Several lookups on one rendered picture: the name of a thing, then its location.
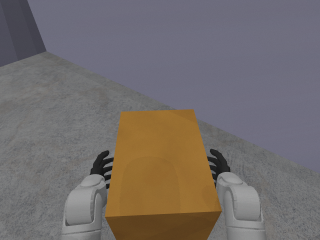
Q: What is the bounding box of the robot left hand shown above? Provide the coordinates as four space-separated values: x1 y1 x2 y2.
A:
90 150 114 189

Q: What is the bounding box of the robot right hand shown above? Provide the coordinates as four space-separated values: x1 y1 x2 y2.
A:
207 149 231 188

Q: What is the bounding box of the robot left forearm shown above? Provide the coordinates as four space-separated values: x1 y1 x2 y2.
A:
61 174 107 240

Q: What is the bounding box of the robot right forearm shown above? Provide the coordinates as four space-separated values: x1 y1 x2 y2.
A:
216 172 267 240

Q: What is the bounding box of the carton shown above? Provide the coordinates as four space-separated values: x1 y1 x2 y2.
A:
105 109 222 240

